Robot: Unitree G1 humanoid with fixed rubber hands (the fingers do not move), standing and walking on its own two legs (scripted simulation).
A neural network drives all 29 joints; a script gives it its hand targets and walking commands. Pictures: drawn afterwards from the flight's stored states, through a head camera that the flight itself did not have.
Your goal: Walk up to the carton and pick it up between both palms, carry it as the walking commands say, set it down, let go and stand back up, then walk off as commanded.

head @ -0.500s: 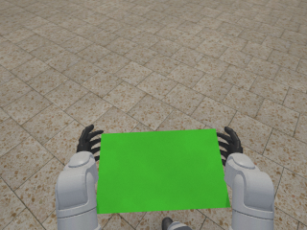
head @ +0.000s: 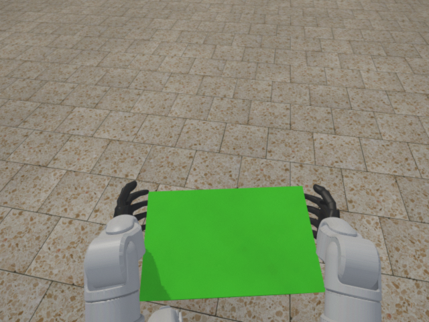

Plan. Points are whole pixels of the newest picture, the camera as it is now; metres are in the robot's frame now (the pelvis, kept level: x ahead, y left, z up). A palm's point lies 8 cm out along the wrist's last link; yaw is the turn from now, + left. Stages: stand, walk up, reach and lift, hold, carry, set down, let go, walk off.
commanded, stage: carry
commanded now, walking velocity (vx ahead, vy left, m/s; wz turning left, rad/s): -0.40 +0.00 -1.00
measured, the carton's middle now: (226, 249) +0.27 +0.00 -0.03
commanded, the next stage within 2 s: none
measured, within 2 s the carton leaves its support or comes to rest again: neither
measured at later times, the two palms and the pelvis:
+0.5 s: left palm (162, 313) +0.14 +0.08 +0.12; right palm out of the picture +0.03 -0.24 +0.12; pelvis -0.17 +0.00 +0.03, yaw -19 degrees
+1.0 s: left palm out of the picture +0.04 +0.03 +0.10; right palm out of the picture -0.14 -0.26 +0.11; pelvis -0.28 +0.01 +0.03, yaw -29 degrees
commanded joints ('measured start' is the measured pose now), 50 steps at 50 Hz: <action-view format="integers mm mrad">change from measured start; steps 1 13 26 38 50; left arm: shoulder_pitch -453 -351 -432 -408 -486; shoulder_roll -923 -856 -904 -910 -925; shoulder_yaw -707 -738 -738 -725 -780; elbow -71 -76 20 -31 -44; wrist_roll -412 -354 -416 -401 -432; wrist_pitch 21 5 55 28 35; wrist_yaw -438 -392 -408 -407 -402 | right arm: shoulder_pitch -645 -426 -434 -549 -506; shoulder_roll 983 871 804 877 846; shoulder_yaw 863 826 735 818 783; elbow -163 -121 -28 -113 -109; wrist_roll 529 514 417 499 469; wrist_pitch -5 11 29 19 20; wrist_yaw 301 321 303 303 309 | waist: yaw -6 -8 -10 5 -18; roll -286 -214 194 -238 154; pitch -337 -470 -306 -346 -279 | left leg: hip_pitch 10 686 488 164 402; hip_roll -78 -202 82 -167 89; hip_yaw -91 -39 -142 -6 -141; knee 216 -741 -595 -278 -738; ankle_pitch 129 77 563 87 411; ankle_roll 14 111 193 34 201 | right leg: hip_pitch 148 104 86 266 2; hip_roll -221 -28 80 -200 12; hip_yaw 248 256 -148 253 -82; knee -272 -494 -279 -352 28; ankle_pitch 524 49 -21 316 -86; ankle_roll -83 91 34 -122 -2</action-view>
